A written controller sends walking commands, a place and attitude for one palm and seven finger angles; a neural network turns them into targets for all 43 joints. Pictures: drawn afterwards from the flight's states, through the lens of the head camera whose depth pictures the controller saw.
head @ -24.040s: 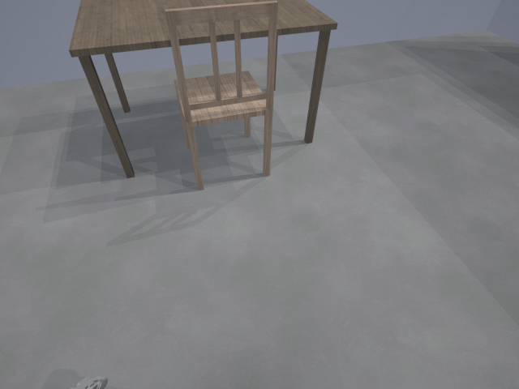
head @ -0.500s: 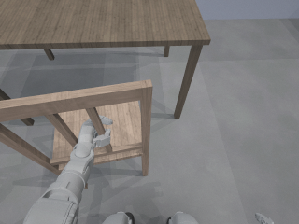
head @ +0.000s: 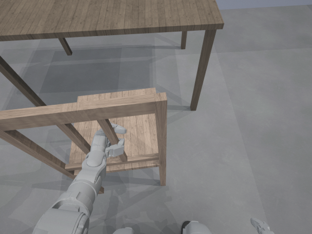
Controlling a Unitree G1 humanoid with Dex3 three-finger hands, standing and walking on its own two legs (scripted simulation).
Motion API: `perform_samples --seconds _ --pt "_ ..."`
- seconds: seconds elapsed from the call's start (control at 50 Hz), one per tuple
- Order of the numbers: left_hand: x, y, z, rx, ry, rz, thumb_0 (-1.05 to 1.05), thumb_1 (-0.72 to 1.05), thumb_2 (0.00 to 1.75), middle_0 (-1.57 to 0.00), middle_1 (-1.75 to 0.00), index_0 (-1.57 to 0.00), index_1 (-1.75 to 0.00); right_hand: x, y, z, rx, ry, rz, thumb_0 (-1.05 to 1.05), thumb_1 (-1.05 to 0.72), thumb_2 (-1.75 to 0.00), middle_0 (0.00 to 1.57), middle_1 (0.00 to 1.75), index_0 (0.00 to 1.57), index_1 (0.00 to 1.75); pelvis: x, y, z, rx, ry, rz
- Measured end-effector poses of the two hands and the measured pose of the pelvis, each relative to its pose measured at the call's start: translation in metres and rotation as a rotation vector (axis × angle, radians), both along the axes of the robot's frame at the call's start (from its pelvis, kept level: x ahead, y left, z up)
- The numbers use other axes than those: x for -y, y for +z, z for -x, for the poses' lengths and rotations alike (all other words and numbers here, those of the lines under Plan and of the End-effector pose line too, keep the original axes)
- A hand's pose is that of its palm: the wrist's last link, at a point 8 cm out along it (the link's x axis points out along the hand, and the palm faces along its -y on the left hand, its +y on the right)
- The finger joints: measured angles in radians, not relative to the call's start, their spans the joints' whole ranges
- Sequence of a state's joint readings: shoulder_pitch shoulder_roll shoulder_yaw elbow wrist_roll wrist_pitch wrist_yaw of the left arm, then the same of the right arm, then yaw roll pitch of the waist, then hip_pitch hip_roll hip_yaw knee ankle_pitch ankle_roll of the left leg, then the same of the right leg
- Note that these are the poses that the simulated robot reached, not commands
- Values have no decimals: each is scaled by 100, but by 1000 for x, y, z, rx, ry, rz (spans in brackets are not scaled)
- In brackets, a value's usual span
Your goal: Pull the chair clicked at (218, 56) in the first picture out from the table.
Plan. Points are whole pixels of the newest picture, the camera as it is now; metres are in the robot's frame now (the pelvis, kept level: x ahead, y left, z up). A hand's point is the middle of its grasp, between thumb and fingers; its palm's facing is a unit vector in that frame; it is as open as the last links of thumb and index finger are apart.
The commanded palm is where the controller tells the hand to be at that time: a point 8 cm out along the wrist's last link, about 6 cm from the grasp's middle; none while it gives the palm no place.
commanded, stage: step backward, pulling the chair out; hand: left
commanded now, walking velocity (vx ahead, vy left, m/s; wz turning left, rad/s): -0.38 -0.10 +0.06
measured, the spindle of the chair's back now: (84, 146) +0.37 +0.23 -0.08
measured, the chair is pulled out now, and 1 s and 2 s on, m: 0.34 0.59 0.60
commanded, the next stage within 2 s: stop walking, hand still on the chair in 0.56 s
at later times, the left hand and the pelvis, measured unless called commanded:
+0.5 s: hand (113, 188) +0.23 +0.12 -0.07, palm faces -0.09 -0.98 -0.19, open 5.4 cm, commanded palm +0.23 +0.18 -0.07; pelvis -0.13 +0.03 -0.01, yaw +1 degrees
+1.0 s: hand out of the picture +0.10 +0.12 -0.06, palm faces -0.10 -0.98 -0.18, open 5.4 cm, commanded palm +0.10 +0.17 -0.05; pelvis -0.20 +0.02 +0.00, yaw -1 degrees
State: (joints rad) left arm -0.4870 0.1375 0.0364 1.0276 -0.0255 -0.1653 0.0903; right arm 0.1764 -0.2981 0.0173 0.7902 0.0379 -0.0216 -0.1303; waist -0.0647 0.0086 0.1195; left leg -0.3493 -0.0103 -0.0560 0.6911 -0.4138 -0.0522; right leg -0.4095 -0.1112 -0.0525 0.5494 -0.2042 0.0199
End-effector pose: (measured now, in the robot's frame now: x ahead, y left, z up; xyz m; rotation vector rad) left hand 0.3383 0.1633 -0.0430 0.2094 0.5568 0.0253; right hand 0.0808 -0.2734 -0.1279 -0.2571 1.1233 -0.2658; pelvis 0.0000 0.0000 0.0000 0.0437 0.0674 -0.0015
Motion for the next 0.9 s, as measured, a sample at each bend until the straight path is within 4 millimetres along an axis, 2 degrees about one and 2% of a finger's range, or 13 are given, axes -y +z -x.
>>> perform_samples --seconds 0.06,0.12,0.2,0.3,0.38,0.56,0.64,0.72,0.8,0.9 --pt "-3 -1 6 19 -48 4 5 66 78 -29 -121 -49 -145 1 1 9 4 7 60 1 -91 -90 21 30 20 30 -14 -8 17 -8 27 15" --pt "-7 -1 16 30 -70 6 5 67 78 -28 -123 -49 -145 -9 6 21 10 3 52 1 -91 -90 20 30 20 30 -18 -7 36 16 -5 -1" --pt "-9 -1 35 31 -66 1 5 67 78 -29 -123 -49 -145 -28 4 39 35 3 -20 1 -91 -90 20 30 20 30 -14 -7 50 28 -19 19" --pt "-9 -1 62 37 -31 -11 5 66 80 -32 -122 -49 -145 -43 -12 67 18 -7 -119 1 -91 -90 21 30 20 30 -5 -7 72 40 -19 54" --pt "-7 0 84 24 -24 -3 6 66 80 -31 -122 -49 -145 -43 -14 90 0 -6 -112 1 -91 -90 21 30 20 30 -8 -5 96 38 -4 24" --pt "-13 -1 135 39 -81 20 6 69 79 -28 -126 -49 -145 -40 -1 134 20 12 3 1 -91 -90 21 30 20 30 -31 -9 144 40 8 15" --pt "-17 -1 160 15 -69 28 7 69 79 -27 -124 -49 -145 -48 2 153 21 19 -33 1 -91 -90 20 30 20 30 -28 -4 158 40 2 47" --pt "-16 -1 181 25 -55 20 8 68 81 -30 -123 -49 -145 -54 -6 170 23 36 -95 1 -91 -90 20 30 20 30 -16 -8 173 50 -16 50" --pt "-12 0 205 22 -44 12 7 67 80 -32 -122 -49 -145 -51 -8 185 49 2 -123 1 -91 -90 21 30 20 30 -9 -5 190 72 -14 69" --pt "-7 1 228 1 -42 14 7 67 80 -31 -124 -49 -145 -40 -3 195 74 -4 -81 1 -91 -90 21 30 20 30 -11 -4 198 80 -9 48"
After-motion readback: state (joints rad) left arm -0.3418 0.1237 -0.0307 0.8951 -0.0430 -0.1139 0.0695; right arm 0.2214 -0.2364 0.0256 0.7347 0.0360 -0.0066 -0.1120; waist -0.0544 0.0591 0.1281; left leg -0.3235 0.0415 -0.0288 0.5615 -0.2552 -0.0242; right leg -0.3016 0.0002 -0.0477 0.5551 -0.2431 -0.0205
